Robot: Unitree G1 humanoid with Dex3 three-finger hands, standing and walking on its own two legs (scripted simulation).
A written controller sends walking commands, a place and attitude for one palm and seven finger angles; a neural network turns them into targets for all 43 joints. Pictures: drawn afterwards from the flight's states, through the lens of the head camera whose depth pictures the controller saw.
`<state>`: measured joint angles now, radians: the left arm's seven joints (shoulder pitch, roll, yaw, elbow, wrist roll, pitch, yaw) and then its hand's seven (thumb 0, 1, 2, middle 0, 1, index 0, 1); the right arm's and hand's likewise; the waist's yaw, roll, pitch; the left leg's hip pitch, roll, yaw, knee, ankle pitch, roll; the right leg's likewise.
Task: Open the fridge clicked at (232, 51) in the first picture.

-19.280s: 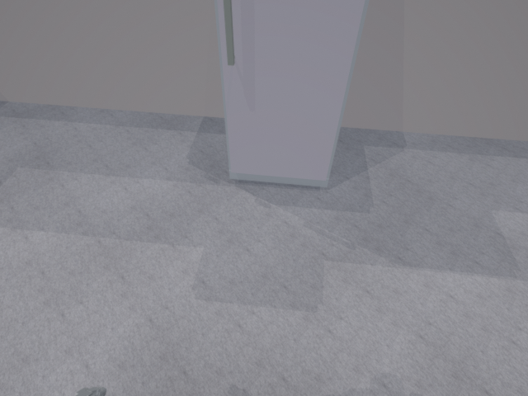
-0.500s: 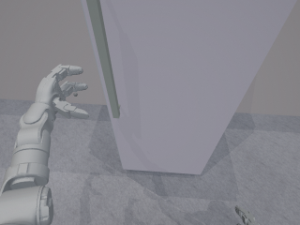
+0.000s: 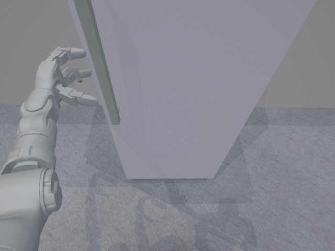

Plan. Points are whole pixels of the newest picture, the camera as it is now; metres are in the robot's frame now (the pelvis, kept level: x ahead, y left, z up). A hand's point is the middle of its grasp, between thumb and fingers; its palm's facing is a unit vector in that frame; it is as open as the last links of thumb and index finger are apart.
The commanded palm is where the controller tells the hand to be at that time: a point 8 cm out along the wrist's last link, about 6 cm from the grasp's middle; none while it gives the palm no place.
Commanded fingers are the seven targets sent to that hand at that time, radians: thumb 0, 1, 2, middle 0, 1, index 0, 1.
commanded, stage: move the hooked fingers beside the handle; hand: left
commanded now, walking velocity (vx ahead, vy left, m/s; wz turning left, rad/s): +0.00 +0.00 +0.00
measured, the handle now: (101, 58) +0.52 +0.14 +0.17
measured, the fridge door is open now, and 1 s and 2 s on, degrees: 0 0 0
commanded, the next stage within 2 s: feel for the door with the fingertips in 0.72 s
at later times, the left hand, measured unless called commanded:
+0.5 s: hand (75, 85) +0.46 +0.20 +0.14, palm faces -0.01 -1.00 -0.01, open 14.0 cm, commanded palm +0.44 +0.25 +0.14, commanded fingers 0.00 -0.50 0.30 -0.30 -1.20 -0.30 -1.20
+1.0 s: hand (76, 88) +0.45 +0.19 +0.14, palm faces -0.01 -1.00 +0.00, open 14.0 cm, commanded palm +0.43 +0.24 +0.14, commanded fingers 0.00 -0.50 0.30 -0.30 -1.20 -0.30 -1.20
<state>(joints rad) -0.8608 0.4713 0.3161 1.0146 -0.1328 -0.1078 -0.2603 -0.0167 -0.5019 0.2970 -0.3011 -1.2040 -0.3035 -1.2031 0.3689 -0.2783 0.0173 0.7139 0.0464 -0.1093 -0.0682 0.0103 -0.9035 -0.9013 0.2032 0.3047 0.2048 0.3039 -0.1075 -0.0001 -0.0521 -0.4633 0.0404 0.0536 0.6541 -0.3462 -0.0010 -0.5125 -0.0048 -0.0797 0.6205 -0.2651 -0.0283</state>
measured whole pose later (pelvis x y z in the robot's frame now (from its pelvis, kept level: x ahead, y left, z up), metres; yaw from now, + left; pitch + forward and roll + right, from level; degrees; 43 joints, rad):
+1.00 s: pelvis +0.00 +0.00 +0.00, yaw +1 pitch +7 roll -1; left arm -0.78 0.42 0.27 0.93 -0.16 -0.10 -0.25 -0.02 -0.50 0.30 -0.30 -1.20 -0.30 -1.20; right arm 0.34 -0.27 0.02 0.70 0.06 -0.09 -0.08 0.01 -0.90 -0.90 0.20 0.30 0.20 0.30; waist -0.08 0.00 -0.06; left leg -0.43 0.04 0.04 0.65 -0.35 0.00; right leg -0.47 -0.01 -0.09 0.61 -0.27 -0.03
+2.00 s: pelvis -0.01 +0.00 +0.00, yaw +0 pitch +10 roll -1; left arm -0.92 0.41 0.27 1.08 -0.12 -0.16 -0.19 -0.02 -0.50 0.30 -0.32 -1.22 -0.34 -1.24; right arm 0.37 -0.27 0.02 0.72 0.04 -0.12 -0.05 0.01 -0.90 -0.90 0.20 0.30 0.20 0.30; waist -0.11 0.01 -0.06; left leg -0.50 0.04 0.04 0.68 -0.35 0.00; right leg -0.54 0.00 -0.08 0.63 -0.26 -0.03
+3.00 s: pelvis +0.00 -0.01 +0.00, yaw +0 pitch +7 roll +0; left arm -0.80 0.28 0.20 0.92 -0.13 -0.12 -0.07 -0.02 -0.50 0.30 -0.26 -1.19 -0.27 -1.20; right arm 0.34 -0.26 0.00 0.73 0.04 -0.10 -0.06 0.01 -0.90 -0.90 0.20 0.30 0.20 0.30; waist -0.08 0.02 -0.05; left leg -0.40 0.04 0.04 0.61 -0.33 -0.01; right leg -0.45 0.01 -0.08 0.59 -0.25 -0.04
